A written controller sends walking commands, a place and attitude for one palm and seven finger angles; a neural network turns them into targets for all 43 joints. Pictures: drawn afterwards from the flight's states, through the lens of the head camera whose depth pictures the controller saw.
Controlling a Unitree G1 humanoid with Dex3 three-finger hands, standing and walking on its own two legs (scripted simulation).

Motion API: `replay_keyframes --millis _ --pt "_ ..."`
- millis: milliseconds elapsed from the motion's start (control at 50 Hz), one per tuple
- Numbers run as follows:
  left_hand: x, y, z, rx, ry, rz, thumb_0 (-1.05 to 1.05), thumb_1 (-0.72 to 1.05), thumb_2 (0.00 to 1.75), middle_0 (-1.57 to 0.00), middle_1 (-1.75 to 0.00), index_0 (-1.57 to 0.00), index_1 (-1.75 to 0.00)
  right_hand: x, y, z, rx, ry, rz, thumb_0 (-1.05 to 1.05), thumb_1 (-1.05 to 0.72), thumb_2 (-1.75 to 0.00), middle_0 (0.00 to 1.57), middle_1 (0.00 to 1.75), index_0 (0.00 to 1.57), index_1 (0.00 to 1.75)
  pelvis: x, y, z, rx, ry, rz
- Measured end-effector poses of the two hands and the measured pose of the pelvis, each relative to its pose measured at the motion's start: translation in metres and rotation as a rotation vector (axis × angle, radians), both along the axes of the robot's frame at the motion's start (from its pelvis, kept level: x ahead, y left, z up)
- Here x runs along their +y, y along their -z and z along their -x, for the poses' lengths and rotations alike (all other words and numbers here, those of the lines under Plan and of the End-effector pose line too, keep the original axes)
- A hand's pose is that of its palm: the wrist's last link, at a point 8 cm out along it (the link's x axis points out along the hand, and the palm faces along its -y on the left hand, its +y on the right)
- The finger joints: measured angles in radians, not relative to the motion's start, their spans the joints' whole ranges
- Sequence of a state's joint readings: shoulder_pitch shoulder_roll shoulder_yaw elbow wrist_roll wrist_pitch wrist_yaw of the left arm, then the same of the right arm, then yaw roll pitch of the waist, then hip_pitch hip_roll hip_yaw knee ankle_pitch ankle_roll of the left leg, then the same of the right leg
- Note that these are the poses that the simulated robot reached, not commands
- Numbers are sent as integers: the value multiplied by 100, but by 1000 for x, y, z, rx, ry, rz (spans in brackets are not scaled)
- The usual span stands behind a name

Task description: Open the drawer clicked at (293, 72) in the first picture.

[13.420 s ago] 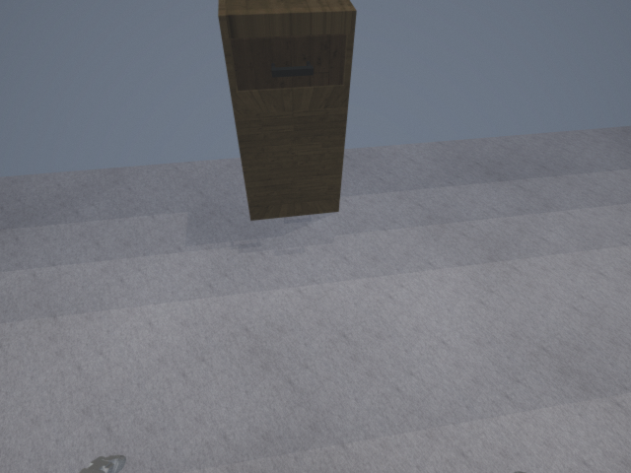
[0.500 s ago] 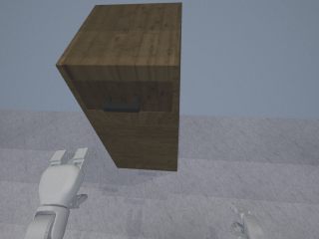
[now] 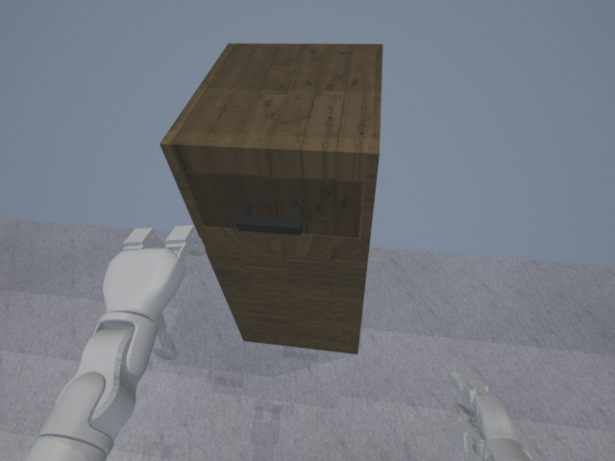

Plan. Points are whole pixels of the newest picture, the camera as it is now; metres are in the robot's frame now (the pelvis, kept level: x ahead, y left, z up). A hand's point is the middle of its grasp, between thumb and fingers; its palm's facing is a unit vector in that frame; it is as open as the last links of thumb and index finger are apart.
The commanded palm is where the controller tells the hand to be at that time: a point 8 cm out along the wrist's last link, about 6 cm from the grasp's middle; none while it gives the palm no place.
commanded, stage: raise the hand with hooked fingers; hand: left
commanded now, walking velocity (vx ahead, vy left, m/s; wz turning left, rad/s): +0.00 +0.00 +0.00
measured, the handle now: (271, 217) +0.56 +0.17 -0.07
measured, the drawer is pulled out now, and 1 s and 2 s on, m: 0.00 0.00 0.00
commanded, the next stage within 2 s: move the hooked fingers above the handle in 0.52 s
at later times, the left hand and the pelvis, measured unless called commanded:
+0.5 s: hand (166, 282) +0.30 +0.24 +0.07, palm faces +0.03 -0.08 -1.00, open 13.8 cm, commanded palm +0.28 +0.25 +0.13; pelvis +0.00 +0.00 +0.01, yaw +0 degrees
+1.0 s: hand (199, 265) +0.35 +0.22 +0.05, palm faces -0.02 -0.04 -1.00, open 13.8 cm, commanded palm +0.33 +0.22 +0.11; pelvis +0.00 -0.01 +0.00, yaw +1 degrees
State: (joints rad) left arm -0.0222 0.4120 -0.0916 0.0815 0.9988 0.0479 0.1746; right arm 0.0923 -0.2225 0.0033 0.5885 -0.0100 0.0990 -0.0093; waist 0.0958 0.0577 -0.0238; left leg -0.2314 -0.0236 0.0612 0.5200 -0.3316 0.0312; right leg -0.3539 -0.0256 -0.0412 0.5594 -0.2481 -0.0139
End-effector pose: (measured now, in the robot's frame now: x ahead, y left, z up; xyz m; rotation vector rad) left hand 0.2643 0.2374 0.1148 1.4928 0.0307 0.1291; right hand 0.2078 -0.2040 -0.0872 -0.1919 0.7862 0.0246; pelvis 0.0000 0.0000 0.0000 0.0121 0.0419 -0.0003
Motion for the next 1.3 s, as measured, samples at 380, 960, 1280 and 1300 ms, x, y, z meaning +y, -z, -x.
replay_keyframes --millis 380,960,1280,1300 --pt "8 -10 -17 64 94 6 0 -49 30 -32 -120 -32 -120 -13 19 45 168 29 34 1 -91 -90 20 30 20 30 7 -6 0 10 -3 6" --pt "-21 8 -54 67 96 -25 0 -49 30 -32 -120 -32 -120 -29 19 34 131 58 32 1 -91 -90 20 30 20 30 -12 -2 1 47 -12 -4" --pt "-35 26 -106 83 127 -39 0 -49 30 -32 -120 -32 -120 -64 40 100 304 195 74 1 -91 -90 20 30 20 30 -12 4 -3 118 3 -6" --pt "-36 28 -108 84 126 -40 0 -49 30 -32 -120 -32 -120 -65 41 104 313 201 76 1 -91 -90 20 30 20 30 -12 4 -3 122 2 -6"
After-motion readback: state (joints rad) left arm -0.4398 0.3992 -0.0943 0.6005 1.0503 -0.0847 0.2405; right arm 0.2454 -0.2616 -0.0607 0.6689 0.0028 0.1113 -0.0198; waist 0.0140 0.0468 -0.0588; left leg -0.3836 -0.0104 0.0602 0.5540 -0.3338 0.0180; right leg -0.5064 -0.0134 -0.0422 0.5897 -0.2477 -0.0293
